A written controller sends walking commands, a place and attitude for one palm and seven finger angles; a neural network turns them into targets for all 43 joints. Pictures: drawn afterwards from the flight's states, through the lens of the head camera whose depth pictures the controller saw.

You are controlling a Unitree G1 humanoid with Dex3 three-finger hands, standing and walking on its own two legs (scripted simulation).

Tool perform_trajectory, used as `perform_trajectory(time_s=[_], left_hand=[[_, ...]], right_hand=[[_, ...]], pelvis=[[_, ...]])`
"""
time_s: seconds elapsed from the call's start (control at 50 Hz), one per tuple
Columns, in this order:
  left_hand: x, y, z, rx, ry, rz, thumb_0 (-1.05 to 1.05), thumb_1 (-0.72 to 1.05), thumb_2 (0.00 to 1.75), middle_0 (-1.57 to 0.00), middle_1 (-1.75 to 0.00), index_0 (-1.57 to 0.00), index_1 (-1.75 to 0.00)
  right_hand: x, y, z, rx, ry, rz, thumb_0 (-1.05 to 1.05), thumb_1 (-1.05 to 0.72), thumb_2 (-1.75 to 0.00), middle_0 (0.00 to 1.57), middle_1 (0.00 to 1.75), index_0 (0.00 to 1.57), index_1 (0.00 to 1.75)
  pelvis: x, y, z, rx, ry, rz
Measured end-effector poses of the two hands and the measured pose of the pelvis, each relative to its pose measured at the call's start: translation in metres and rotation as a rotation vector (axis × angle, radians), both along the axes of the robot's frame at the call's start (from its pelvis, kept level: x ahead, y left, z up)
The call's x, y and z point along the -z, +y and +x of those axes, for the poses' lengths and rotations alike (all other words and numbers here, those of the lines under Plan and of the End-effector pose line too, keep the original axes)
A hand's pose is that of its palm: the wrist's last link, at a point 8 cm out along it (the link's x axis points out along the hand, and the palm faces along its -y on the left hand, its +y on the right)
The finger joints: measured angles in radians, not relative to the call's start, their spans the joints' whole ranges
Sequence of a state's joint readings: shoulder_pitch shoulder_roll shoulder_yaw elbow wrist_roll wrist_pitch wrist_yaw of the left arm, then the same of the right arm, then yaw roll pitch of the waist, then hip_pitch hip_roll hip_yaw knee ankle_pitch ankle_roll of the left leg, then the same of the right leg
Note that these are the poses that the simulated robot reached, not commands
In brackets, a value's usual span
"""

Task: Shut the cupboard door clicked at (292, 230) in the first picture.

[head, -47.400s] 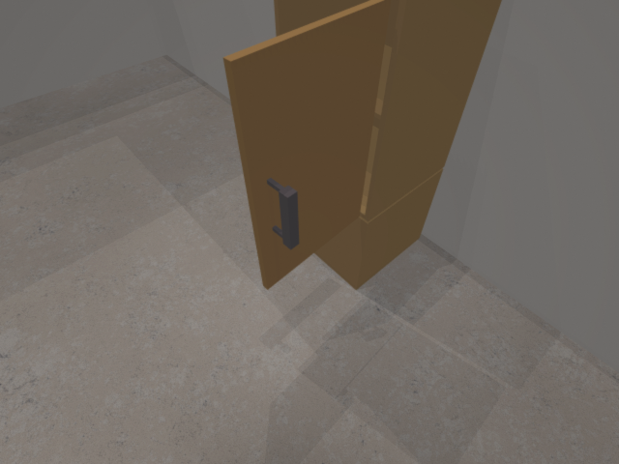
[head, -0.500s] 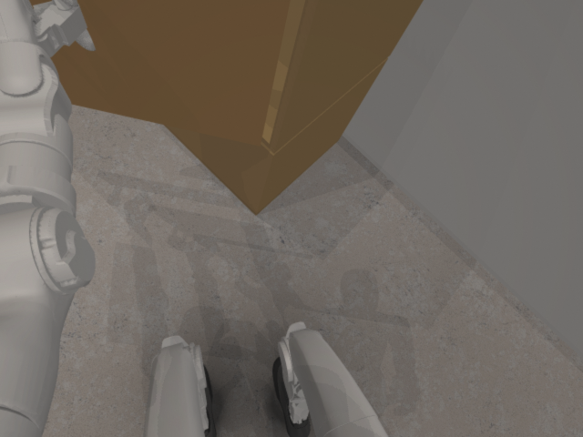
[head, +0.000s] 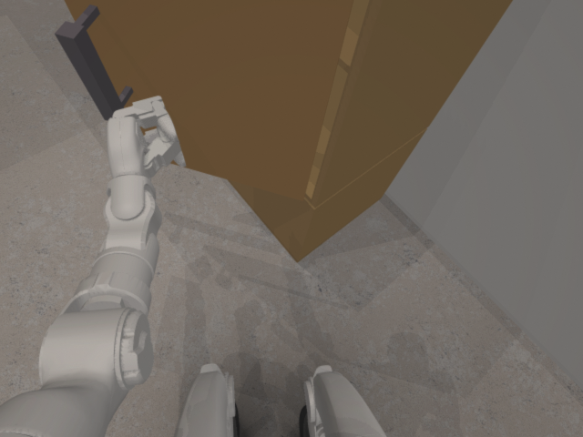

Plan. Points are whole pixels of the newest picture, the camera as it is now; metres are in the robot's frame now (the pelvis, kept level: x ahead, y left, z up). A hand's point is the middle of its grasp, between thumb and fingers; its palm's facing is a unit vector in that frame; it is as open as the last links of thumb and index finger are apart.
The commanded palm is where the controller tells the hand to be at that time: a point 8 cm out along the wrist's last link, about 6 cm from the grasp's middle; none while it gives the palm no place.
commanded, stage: pull the fist back off the door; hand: left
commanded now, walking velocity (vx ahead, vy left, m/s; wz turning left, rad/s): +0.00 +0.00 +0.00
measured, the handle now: (103, 68) +0.63 +0.23 +0.04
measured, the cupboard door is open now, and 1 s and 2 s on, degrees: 35 35 35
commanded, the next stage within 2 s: draw the hand back to the body in 0.10 s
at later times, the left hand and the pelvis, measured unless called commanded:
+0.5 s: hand (132, 168) +0.43 +0.16 +0.09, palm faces +0.13 -0.99 -0.04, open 3.1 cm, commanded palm +0.38 +0.20 +0.11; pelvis +0.00 -0.01 +0.04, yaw +0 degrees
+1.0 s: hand out of the picture +0.30 +0.22 +0.18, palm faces +0.24 -0.93 -0.26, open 3.3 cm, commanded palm +0.25 +0.26 +0.21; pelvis +0.02 +0.00 +0.10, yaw +2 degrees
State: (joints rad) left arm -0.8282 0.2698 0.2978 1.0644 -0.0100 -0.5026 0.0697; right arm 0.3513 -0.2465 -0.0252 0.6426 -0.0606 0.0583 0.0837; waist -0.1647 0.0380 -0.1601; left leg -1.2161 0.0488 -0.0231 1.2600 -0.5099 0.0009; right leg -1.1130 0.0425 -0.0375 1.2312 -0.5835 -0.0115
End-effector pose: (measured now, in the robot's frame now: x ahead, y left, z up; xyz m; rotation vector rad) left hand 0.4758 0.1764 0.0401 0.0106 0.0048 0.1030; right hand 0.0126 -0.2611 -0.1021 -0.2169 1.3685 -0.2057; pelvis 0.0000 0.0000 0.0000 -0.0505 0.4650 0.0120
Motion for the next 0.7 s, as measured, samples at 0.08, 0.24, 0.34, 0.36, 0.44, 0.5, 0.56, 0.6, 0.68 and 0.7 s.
perform_trajectory(time_s=[0.08, 0.24, 0.34, 0.36, 0.44, 0.5, 0.56, 0.6, 0.68, 0.7], left_hand=[[-0.003, -0.003, -0.011, 0.001, -0.01, 0.015, 0.02, 0.9, 0.9, -1.3, -1.5, -1.3, -1.5], [-0.01, -0.002, -0.013, -0.005, -0.017, 0.027, 0.02, 0.9, 0.9, -1.3, -1.5, -1.31, -1.5], [-0.021, 0.004, -0.021, -0.009, -0.049, 0.016, 0.02, 0.9, 0.9, -1.3, -1.5, -1.3, -1.5], [-0.024, 0.007, -0.025, -0.009, -0.05, 0.021, 0.02, 0.9, 0.9, -1.3, -1.5, -1.3, -1.5], [-0.039, 0.021, -0.053, -0.016, -0.027, 0.032, 0.02, 0.9, 0.9, -1.3, -1.5, -1.3, -1.5], [-0.054, 0.031, -0.077, -0.027, -0.021, 0.029, 0.02, 0.9, 0.9, -1.3, -1.5, -1.3, -1.5], [-0.071, 0.038, -0.095, -0.027, -0.038, 0.028, 0.02, 0.9, 0.9, -1.3, -1.5, -1.3, -1.5], [-0.08, 0.04, -0.103, -0.018, -0.049, 0.027, 0.02, 0.9, 0.9, -1.3, -1.5, -1.3, -1.5], [-0.094, 0.044, -0.119, 0.005, -0.057, 0.023, 0.02, 0.9, 0.9, -1.3, -1.5, -1.3, -1.5], [-0.097, 0.046, -0.123, 0.009, -0.058, 0.021, 0.02, 0.9, 0.9, -1.3, -1.49, -1.3, -1.49]], right_hand=[[0.002, -0.003, 0.022, -0.023, -0.058, -0.003, 0.01, -0.9, -0.9, 0.2, 0.3, 0.2, 0.3], [0.01, -0.001, 0.033, -0.04, -0.107, 0.005, 0.01, -0.9, -0.9, 0.2, 0.3, 0.2, 0.3], [0.01, 0.003, 0.02, -0.001, -0.092, 0.025, 0.01, -0.9, -0.9, 0.2, 0.3, 0.2, 0.3], [0.008, 0.004, 0.018, 0.01, -0.09, 0.033, 0.01, -0.9, -0.9, 0.2, 0.3, 0.2, 0.3], [-0.005, 0.01, 0.012, 0.041, -0.092, 0.061, 0.01, -0.9, -0.9, 0.2, 0.3, 0.2, 0.3], [-0.019, 0.013, 0.015, 0.038, -0.114, 0.067, 0.01, -0.9, -0.9, 0.2, 0.3, 0.2, 0.3], [-0.032, 0.012, 0.026, 0.018, -0.157, 0.056, 0.01, -0.9, -0.9, 0.2, 0.3, 0.2, 0.3], [-0.041, 0.009, 0.037, 0.001, -0.195, 0.044, 0.01, -0.9, -0.9, 0.2, 0.3, 0.2, 0.3], [-0.058, 0.005, 0.067, -0.027, -0.297, 0.019, 0.01, -0.9, -0.9, 0.2, 0.3, 0.2, 0.3], [-0.062, 0.005, 0.076, -0.033, -0.327, 0.015, 0.01, -0.9, -0.9, 0.2, 0.3, 0.2, 0.3]], pelvis=[[0.0, -0.001, -0.002, -0.003, -0.015, 0.005], [0.004, -0.005, -0.01, -0.01, -0.026, 0.009], [0.0, -0.006, -0.012, 0.006, -0.041, 0.016], [-0.003, -0.006, -0.012, 0.009, -0.05, 0.019], [-0.02, -0.006, -0.008, 0.018, -0.098, 0.027], [-0.035, -0.006, -0.004, 0.014, -0.139, 0.028], [-0.047, -0.006, -0.001, 0.002, -0.177, 0.026], [-0.052, -0.005, 0.0, -0.006, -0.199, 0.025], [-0.061, -0.004, 0.003, -0.011, -0.24, 0.027], [-0.063, -0.003, 0.003, -0.011, -0.249, 0.028]])
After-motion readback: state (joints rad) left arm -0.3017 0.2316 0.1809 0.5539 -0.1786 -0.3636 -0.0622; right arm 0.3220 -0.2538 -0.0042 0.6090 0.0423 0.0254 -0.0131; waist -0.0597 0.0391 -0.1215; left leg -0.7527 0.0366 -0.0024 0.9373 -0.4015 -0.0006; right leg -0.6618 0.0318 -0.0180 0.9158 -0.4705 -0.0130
